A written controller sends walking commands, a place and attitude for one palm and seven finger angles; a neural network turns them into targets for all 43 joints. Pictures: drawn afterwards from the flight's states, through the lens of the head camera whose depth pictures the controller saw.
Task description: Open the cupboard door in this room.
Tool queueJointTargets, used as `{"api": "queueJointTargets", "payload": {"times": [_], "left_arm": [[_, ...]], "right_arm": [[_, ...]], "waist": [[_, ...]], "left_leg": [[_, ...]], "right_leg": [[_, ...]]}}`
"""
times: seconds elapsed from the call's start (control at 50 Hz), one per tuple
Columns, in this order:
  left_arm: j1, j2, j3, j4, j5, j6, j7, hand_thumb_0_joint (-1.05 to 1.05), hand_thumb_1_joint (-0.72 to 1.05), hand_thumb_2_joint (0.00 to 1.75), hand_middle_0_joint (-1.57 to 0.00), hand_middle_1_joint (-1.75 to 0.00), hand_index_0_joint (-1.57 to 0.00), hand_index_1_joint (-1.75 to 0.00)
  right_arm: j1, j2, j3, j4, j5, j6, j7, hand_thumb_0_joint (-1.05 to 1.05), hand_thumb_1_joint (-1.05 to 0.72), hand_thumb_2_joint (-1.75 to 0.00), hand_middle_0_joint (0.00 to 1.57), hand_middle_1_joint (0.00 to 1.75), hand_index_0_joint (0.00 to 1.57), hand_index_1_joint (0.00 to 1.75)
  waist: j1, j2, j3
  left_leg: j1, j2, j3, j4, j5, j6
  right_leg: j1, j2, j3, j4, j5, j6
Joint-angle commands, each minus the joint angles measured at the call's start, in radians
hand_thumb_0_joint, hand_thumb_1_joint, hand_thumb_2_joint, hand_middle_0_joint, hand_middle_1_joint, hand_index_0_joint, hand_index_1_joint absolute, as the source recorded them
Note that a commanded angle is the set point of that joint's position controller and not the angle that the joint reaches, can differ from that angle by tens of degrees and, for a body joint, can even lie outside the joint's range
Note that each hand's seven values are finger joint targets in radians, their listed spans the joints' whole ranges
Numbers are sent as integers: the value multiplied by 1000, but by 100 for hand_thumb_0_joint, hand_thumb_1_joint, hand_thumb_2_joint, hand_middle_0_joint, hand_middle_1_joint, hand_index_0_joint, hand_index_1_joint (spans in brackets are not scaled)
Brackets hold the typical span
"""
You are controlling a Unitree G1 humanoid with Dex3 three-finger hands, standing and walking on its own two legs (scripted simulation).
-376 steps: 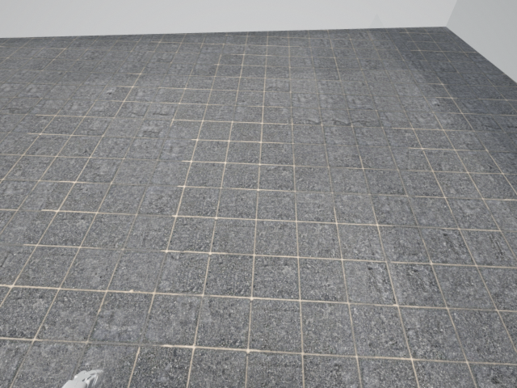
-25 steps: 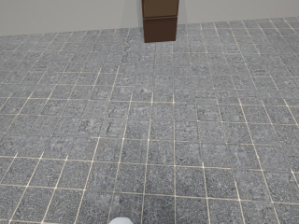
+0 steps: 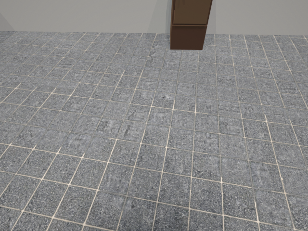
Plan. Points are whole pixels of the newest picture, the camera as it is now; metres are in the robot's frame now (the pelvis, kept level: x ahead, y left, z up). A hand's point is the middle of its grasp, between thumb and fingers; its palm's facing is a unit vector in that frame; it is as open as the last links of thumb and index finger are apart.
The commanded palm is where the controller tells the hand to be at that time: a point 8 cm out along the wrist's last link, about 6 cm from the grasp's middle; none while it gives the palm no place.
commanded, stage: turn or walk to find it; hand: left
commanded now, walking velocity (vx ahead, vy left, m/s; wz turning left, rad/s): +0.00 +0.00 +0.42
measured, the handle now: out of the picture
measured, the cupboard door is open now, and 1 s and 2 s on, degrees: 0 0 0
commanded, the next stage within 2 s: stand and wait in 0.90 s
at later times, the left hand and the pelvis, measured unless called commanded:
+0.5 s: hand out of the picture -0.01 +0.27 -0.17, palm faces +0.21 -0.95 -0.23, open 7.3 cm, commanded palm none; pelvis -0.03 +0.05 +0.01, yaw +11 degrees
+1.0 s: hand out of the picture -0.04 +0.20 -0.14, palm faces +0.39 -0.88 -0.28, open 7.3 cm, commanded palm none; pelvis -0.03 +0.00 +0.01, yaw +24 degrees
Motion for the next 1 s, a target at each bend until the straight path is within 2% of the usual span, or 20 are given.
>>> {"api": "queueJointTargets", "payload": {"times": [0.0,0.06,0.18,0.24,0.26,0.3,0.32,0.36,0.38,0.44,0.6,0.7,0.74,0.76,0.78,0.8,0.82,0.86,0.88,0.98], "left_arm": [[129,222,58,-52,2,-29,7,0,90,90,-20,-30,-20,-30],[17,178,49,-99,5,-22,9,0,90,90,-20,-30,-20,-30],[16,230,69,-115,14,-15,7,0,90,90,-20,-30,-20,-30],[-2,238,72,-116,4,-7,2,0,90,90,-20,-30,-20,-30],[-11,220,69,-119,-4,0,-1,0,90,90,-20,-30,-20,-30],[-31,107,47,-186,-11,18,-8,0,90,90,-20,-30,-20,-30],[-76,125,47,-189,-4,27,-3,0,90,90,-20,-30,-20,-30],[-109,130,55,-164,-4,26,-12,0,90,90,-20,-30,-20,-30],[-78,123,56,-147,-3,21,-16,0,90,90,-20,-30,-20,-30],[-55,118,48,-128,-7,15,-17,0,90,90,-20,-30,-20,-30],[-121,98,41,-169,-13,15,-8,0,90,90,-20,-30,-20,-30],[-56,96,41,-164,-18,7,-3,0,90,90,-20,-30,-20,-30],[12,111,46,-149,-16,-3,1,0,90,90,-20,-30,-20,-30],[36,156,52,-146,-9,-13,5,0,90,90,-20,-30,-20,-30],[44,235,67,-151,4,-22,12,0,90,90,-20,-30,-20,-30],[34,255,69,-172,-2,-20,8,0,90,90,-20,-30,-20,-30],[-1,231,72,-181,-5,-23,10,0,90,90,-20,-30,-20,-30],[-80,171,53,-195,-8,-22,8,0,90,90,-20,-30,-20,-30],[-96,156,47,-197,-6,-29,6,0,90,90,-20,-30,-20,-30],[27,154,40,-136,1,-39,3,0,90,90,-20,-30,-20,-30]], "right_arm": [[-36,-132,-46,-108,-10,13,3,0,-90,-90,20,30,20,30],[3,-115,-50,-85,-8,23,20,0,-90,-90,20,30,20,30],[-1,-93,-36,-112,-7,16,29,0,-90,-90,20,30,20,30],[75,-106,-33,-103,-8,5,25,0,-90,-90,20,30,20,30],[116,-128,-38,-97,-9,-3,27,0,-90,-90,20,30,20,30],[186,-299,-73,-108,-21,-15,20,0,-90,-90,20,30,20,30],[194,-295,-75,-92,-22,-16,9,0,-90,-90,20,30,20,30],[119,-240,-57,-104,-22,-18,-5,0,-90,-90,20,30,20,30],[89,-214,-47,-112,-22,-23,-7,0,-90,-90,20,30,20,30],[106,-203,-44,-107,-15,-32,-11,0,-90,-90,20,30,20,30],[147,-210,-60,-101,-21,-16,-6,0,-90,-90,20,30,20,30],[97,-218,-68,-122,-24,-6,1,0,-90,-90,20,30,20,30],[71,-206,-68,-134,-16,-4,5,0,-90,-90,20,30,20,30],[75,-172,-66,-139,-8,-5,11,0,-90,-90,20,30,20,30],[92,-107,-54,-161,-3,-6,17,0,-90,-90,20,30,20,30],[59,-138,-65,-175,-15,6,13,0,-90,-90,20,30,20,30],[42,-157,-71,-165,-21,20,15,0,-90,-90,20,30,20,30],[77,-149,-72,-128,-20,30,26,0,-90,-90,20,30,20,30],[98,-136,-67,-116,-22,32,30,0,-90,-90,20,30,20,30],[53,-115,-47,-104,-16,30,22,0,-90,-90,20,30,20,30]], "waist": [[51,-326,-30],[-8,-149,1],[16,-206,-30],[-19,-184,-71],[-41,-105,-90],[-74,343,-67],[-89,267,-84],[-55,196,-32],[-32,138,-44],[-33,97,-100],[-65,97,-82],[-36,124,-93],[-1,74,-100],[8,-16,-108],[2,-249,-101],[19,-280,-82],[7,-266,-34],[-48,-125,10],[-58,-132,8],[-12,-168,-37]], "left_leg": [[-254,29,-25,400,-249,-18],[-263,56,-12,573,-158,-33],[-193,65,79,299,-165,-53],[-65,57,120,70,-21,-50],[37,76,92,-68,91,-41],[78,424,-398,-286,368,123],[31,426,-408,-294,280,157],[-17,345,-337,-284,225,144],[10,310,-276,-267,286,138],[118,268,-199,-224,500,144],[118,275,-282,-213,498,174],[12,239,-319,-181,454,155],[-94,183,-290,-123,342,102],[-191,126,-236,-33,226,52],[-356,-13,-76,150,-52,-20],[-353,-25,-47,353,-241,-35],[-346,5,-81,496,-227,-32],[-345,34,-67,627,-113,-41],[-344,42,-49,644,-65,-53],[-299,51,-15,514,-69,-78]], "right_leg": [[81,-379,333,-286,280,-199],[18,-302,157,-243,312,-175],[58,-296,62,-194,307,-165],[34,-278,1,-93,292,-117],[-30,-257,-36,0,214,-70],[-310,-43,-63,378,-349,43],[-298,-50,36,491,-325,25],[-334,-54,82,581,-195,23],[-330,-51,82,583,-140,28],[-311,-36,73,527,-109,43],[-241,-1,72,329,-166,46],[-73,34,52,104,-110,26],[86,24,41,-112,57,20],[191,-61,125,-220,89,-1],[257,-300,366,-277,109,-91],[131,-412,424,-310,149,-185],[31,-382,408,-326,116,-200],[-11,-282,250,-288,172,-163],[13,-245,173,-266,247,-149],[116,-225,117,-223,467,-154]]}}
